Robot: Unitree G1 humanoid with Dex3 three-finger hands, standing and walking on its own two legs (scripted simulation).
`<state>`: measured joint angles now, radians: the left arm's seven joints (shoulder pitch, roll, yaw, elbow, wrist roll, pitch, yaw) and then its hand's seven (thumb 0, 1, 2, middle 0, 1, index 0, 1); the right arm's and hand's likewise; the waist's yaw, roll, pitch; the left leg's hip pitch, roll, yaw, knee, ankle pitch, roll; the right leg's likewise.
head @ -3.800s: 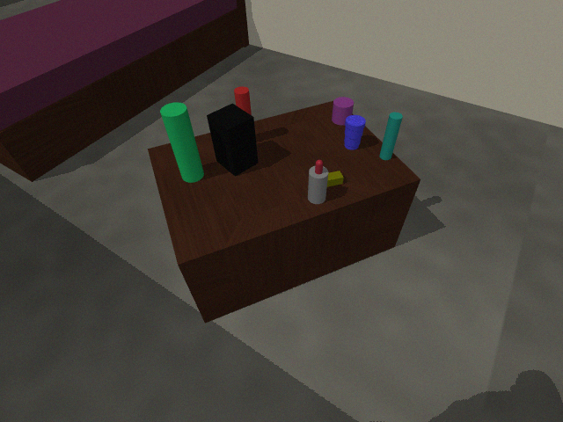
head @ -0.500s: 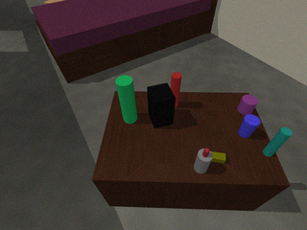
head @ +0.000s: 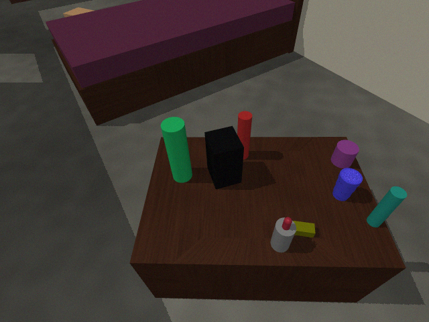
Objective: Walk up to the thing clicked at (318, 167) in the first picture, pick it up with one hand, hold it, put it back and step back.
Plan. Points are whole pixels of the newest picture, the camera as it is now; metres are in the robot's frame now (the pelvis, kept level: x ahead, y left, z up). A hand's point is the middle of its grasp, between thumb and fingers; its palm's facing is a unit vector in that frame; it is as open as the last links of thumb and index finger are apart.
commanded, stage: walk up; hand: right
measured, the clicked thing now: (283, 232) +0.43 -0.17 -0.28
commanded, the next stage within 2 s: stand in 0.46 s
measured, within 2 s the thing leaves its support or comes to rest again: neither
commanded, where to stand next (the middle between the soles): +0.05 +0.01 m, yaw -1 degrees
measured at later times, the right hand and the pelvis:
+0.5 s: hand out of the picture +0.07 -0.26 -0.16, palm faces +0.02 +0.94 -0.33, open 7.4 cm; pelvis +0.01 +0.00 +0.00, yaw -1 degrees
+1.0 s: hand out of the picture +0.07 -0.26 -0.15, palm faces +0.00 +0.94 -0.33, open 7.4 cm; pelvis -0.01 -0.01 +0.00, yaw -1 degrees
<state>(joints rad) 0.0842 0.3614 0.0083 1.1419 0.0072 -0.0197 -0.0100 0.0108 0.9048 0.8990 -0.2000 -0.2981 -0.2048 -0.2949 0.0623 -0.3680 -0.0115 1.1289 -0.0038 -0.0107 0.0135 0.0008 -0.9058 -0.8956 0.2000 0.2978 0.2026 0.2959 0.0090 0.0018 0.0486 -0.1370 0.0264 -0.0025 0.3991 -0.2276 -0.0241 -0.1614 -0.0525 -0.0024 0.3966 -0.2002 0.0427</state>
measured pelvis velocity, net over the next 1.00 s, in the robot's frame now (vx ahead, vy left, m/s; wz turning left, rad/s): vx -0.01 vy -0.01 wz -0.02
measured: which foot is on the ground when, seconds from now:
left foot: down 0.00-1.00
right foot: down 0.00-1.00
